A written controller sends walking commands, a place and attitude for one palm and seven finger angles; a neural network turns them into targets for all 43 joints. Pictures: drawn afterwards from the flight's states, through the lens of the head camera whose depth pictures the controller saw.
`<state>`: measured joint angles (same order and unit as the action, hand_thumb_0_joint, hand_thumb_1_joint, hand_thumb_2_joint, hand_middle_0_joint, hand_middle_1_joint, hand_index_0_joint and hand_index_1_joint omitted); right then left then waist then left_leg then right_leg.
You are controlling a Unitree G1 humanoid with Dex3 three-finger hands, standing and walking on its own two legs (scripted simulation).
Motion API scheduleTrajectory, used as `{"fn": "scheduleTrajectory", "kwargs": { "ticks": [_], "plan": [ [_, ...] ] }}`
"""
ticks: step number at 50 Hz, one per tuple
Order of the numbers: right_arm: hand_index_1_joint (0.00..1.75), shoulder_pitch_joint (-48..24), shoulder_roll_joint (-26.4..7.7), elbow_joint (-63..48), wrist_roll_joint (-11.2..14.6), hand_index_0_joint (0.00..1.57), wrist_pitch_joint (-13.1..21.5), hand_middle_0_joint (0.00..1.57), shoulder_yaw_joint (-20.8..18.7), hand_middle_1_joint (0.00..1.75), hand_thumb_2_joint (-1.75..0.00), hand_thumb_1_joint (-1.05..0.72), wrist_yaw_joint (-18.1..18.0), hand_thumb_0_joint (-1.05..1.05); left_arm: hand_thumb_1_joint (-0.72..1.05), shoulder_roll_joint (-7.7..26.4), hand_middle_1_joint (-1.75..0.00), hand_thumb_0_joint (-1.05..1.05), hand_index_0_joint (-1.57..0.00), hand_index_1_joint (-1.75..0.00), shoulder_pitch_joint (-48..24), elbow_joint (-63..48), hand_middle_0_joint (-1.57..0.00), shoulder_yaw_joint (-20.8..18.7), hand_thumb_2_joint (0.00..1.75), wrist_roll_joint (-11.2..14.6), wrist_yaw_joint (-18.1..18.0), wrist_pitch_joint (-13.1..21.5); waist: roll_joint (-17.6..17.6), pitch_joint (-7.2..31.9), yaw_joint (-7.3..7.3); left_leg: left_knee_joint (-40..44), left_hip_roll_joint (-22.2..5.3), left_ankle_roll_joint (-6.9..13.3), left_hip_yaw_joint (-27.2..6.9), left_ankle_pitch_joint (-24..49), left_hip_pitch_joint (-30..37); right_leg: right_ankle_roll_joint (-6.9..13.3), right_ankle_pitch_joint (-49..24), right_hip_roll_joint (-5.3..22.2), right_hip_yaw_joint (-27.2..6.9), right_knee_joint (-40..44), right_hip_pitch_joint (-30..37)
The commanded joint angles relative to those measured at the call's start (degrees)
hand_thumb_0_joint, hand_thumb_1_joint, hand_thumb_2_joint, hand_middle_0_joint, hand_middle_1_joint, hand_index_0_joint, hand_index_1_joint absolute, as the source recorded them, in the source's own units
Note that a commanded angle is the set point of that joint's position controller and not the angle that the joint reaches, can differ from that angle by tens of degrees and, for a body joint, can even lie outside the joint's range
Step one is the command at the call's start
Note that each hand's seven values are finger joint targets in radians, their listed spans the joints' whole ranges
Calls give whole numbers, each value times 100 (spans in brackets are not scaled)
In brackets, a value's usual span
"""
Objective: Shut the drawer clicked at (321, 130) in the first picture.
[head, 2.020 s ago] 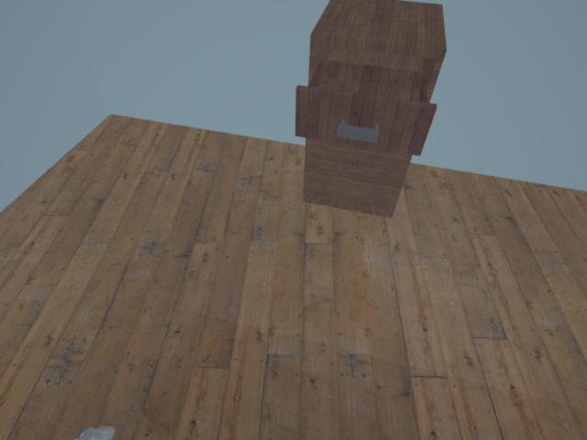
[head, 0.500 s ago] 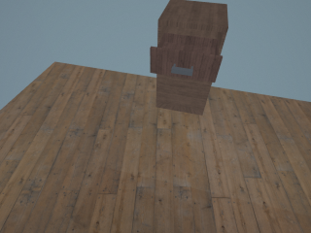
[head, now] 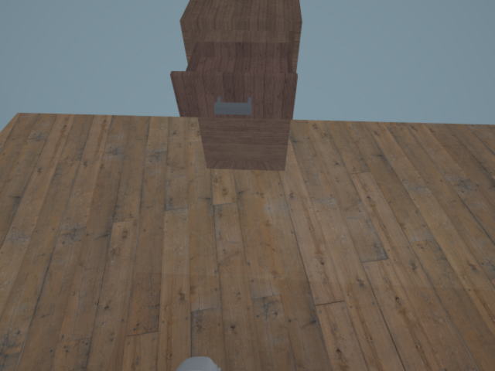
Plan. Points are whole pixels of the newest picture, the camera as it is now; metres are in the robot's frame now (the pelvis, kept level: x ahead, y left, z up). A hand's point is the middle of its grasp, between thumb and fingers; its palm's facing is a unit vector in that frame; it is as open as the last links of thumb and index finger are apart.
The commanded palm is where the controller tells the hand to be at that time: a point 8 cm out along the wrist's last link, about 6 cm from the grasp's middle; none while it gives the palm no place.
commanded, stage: walk to a spot facing it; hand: left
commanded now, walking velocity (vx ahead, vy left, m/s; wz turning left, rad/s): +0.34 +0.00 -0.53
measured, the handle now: (233, 104) +0.86 +0.14 -0.09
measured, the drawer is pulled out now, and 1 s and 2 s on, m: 0.30 0.30 0.30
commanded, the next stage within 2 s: none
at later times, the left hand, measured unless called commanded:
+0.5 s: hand (148, 294) +0.28 +0.26 -0.18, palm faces -0.21 -0.95 -0.21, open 7.4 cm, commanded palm none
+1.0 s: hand (232, 209) +0.50 +0.10 -0.15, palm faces -0.59 -0.77 -0.22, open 7.4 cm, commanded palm none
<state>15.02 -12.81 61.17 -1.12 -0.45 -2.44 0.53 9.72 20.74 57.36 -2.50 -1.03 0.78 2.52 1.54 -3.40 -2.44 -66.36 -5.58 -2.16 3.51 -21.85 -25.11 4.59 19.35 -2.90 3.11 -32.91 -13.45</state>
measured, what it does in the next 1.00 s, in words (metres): walks ahead, turning right: left foot, then right foot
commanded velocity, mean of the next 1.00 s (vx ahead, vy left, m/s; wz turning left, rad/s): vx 0.09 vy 0.00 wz -0.58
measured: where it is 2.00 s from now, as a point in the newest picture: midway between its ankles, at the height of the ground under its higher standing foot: (251, 350)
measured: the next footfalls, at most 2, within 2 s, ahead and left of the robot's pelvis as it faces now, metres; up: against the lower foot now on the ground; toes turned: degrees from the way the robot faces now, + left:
left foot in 0.36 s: +0.31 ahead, +0.14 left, +0.00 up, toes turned -8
right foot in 0.80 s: +0.28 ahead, -0.11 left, +0.00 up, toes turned -36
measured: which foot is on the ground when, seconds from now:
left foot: up 0.00-0.34, down 0.36-0.80, up 0.82-1.00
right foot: down 0.00-0.34, up 0.36-0.78, down 0.80-1.00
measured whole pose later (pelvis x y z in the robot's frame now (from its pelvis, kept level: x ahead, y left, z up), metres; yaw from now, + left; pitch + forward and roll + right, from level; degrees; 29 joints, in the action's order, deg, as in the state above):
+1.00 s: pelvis +0.27 +0.03 +0.00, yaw -36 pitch +0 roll +0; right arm 14.7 -13.4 53.0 -1.0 -2.9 -2.7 -0.5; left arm 11.7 5.4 49.5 -2.8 -1.2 0.2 -2.6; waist 0.5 -4.2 2.9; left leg -58.7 -6.7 -4.8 4.4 -24.5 -26.6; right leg 1.8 12.4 -0.9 1.2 -31.9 -19.6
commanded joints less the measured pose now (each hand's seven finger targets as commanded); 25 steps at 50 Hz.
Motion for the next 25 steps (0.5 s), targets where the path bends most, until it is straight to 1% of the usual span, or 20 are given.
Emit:
{"fn": "scheduleTrajectory", "kwargs": {
  "ticks": [1, 2, 6, 8, 10, 11, 12, 13, 14, 15, 16, 17, 18, 19, 20, 21, 22, 23, 24, 25],
  "plan": [
    [30, -601, -337, -833, -32, 20, 284, 20, -184, 30, -90, -90, -11, 0, 90, 1007, -30, 0, -20, -30, 521, -176, -20, -246, 90, -19, -130, 162, -450, 4, 135, 27, -213, -120, -219, 711, -1441, 794, -1489, 1600, -2144, 1969, 637],
    [30, -613, -304, -869, -33, 20, 264, 20, -190, 30, -90, -90, 4, 0, 90, 968, -30, 0, -20, -30, 560, -147, -20, -245, 90, -14, -123, 182, -581, 2, 150, 132, -200, -147, -202, 884, -1500, 742, -1552, 1503, -2000, 1993, 652],
    [30, -1040, -232, -1156, -13, 20, 295, 20, -199, 30, -90, -90, 57, 0, 90, 961, -30, 0, -20, -30, 718, -70, -20, -252, 90, -26, -155, 232, -560, -20, 52, 728, -166, -182, -170, 1203, -1789, 752, -1956, 1413, -1962, 1959, 972],
    [30, -1314, -186, -1328, 3, 20, 329, 20, -184, 30, -90, -90, 73, 0, 90, 968, -30, 0, -20, -30, 759, -51, -20, -257, 90, -36, -177, 228, -662, -53, -15, 1178, -114, -167, -113, 1221, -1779, 716, -2351, 1379, -1936, 1874, 1144],
    [30, -1548, -130, -1446, 18, 20, 368, 20, -160, 30, -90, -90, 86, 0, 90, 985, -30, 0, -20, -30, 758, -61, -20, -267, 90, -47, -198, 202, -835, -82, -96, 1773, 5, -90, -34, 1149, -1415, 641, -2744, 1307, -1916, 1744, 1131],
    [30, -1580, -122, -1500, 35, 20, 388, 20, -150, 30, -90, -90, 86, 0, 90, 1035, -30, 0, -20, -30, 694, -93, -20, -275, 90, -52, -198, 184, -882, -100, -82, 2105, 91, -52, 27, 1099, -1156, 582, -2964, 1280, -1873, 1673, 1116],
    [30, -1609, -118, -1530, 45, 20, 411, 20, -142, 30, -90, -90, 79, 0, 90, 1054, -30, 0, -20, -30, 663, -112, -20, -291, 90, -55, -203, 164, -895, -94, -94, 2416, 177, -1, 60, 1055, -771, 542, -3183, 1266, -1933, 1587, 1007],
    [30, -1521, -150, -1542, 60, 20, 434, 20, -146, 30, -90, -90, 59, 0, 90, 1100, -30, 0, -20, -30, 616, -142, -20, -314, 90, -57, -207, 145, -953, -36, -55, 2681, 274, 51, 84, 926, -369, 519, -3476, 1279, -2000, 1415, 972],
    [30, -1167, -224, -1463, 58, 20, 455, 20, -175, 30, -90, -90, 19, 0, 90, 1187, -30, 0, -20, -30, 461, -176, -20, -345, 90, -63, -202, 134, -963, 36, 146, 3032, 378, 90, 135, 894, 263, 463, -3708, 1243, -1964, 1064, 758],
    [30, -459, -363, -1271, 41, 20, 482, 20, -201, 30, -90, -90, -56, 0, 90, 1199, -30, 0, -20, -30, 308, -240, -20, -373, 90, -21, -192, 134, -800, 309, 465, 3548, 515, 161, 176, 1202, 1241, 324, -3962, 977, -1788, 396, 457],
    [30, 435, -687, -1010, 2, 20, 503, 20, -268, 30, -90, -90, -152, 0, 90, 1094, -30, 0, -20, -30, 303, -275, -20, -393, 90, 19, -159, 129, -562, 818, 791, 3744, 162, 276, -105, 1458, 2779, 148, -3419, 701, -1633, -709, -260],
    [30, 1166, -1423, -883, -98, 20, 528, 20, -428, 30, -90, -90, -217, 0, 90, 737, -30, 0, -20, -30, 553, -362, -20, -399, 90, 118, -88, 103, 1088, 1619, 944, 3895, -1700, 898, -2258, 2154, 4068, -193, -649, -150, -823, -2732, -1499],
    [30, 1362, -1474, -851, -29, 20, 460, 20, -348, 30, -90, -90, -203, 0, 90, 631, -30, 0, -20, -30, 399, -496, -20, -362, 90, 95, -47, 158, 1295, 1589, 863, 4581, -2554, 1463, -3304, 2700, 3653, -254, 1392, -202, -690, -4205, -1973],
    [30, 918, -1334, -989, 20, 20, 438, 20, -292, 30, -90, -90, -206, 0, 90, 663, -30, 0, -20, -30, 205, -618, -20, -300, 90, 77, -62, 88, 730, 1153, 694, 4753, -2726, 1685, -3355, 2257, 2915, -294, 1365, 132, -708, -4887, -2320],
    [30, 427, -974, -1024, 13, 20, 478, 20, -233, 30, -90, -90, -220, 0, 90, 620, -30, 0, -20, -30, -66, -622, -20, -324, 90, 32, -30, 50, 942, 703, 508, 4918, -2387, 1515, -2592, 1790, 2320, -370, 862, 415, -659, -4995, -2472],
    [30, 81, -624, -1075, 5, 20, 490, 20, -142, 30, -90, -90, -212, 0, 90, 650, -30, 0, -20, -30, -206, -645, -20, -337, 90, -15, 55, -25, 934, 281, 374, 5004, -1985, 1293, -1839, 1688, 1712, -421, 533, 630, -556, -4791, -2375],
    [30, -125, -429, -1077, 0, 20, 496, 20, -84, 30, -90, -90, -214, 0, 90, 579, -30, 0, -20, -30, -216, -612, -20, -329, 90, -33, 116, -136, 873, 81, 226, 5035, -1721, 1141, -1201, 1977, 1183, -473, 284, 744, -457, -4509, -2130],
    [30, -232, -374, -1049, 1, 20, 494, 20, -58, 30, -90, -90, -224, 0, 90, 476, -30, 0, -20, -30, -132, -585, -20, -316, 90, -39, 141, -253, 842, 74, 92, 5011, -1532, 1022, -593, 2350, 872, -523, 126, 794, -363, -4212, -1871],
    [30, -310, -401, -1042, 0, 20, 491, 20, -65, 30, -90, -90, -240, 0, 90, 427, -30, 0, -20, -30, -93, -596, -20, -305, 90, -27, 148, -330, 770, 184, 23, 4942, -1432, 977, -257, 2655, 803, -562, 79, 798, -280, -3898, -1676],
    [30, -331, -477, -1056, -7, 20, 481, 20, -85, 30, -90, -90, -244, 0, 90, 393, -30, 0, -20, -30, -85, -628, -20, -303, 90, -24, 158, -396, 760, 285, -7, 4943, -1425, 988, 1, 2702, 816, -598, 61, 821, -228, -3519, -1587]
  ]
}}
